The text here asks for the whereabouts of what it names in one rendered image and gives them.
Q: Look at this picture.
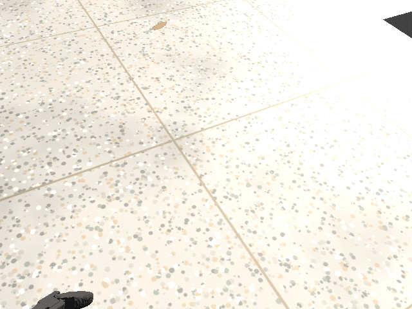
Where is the left robot hand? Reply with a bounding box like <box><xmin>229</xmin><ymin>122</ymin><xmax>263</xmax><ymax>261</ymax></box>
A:
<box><xmin>32</xmin><ymin>291</ymin><xmax>93</xmax><ymax>309</ymax></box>

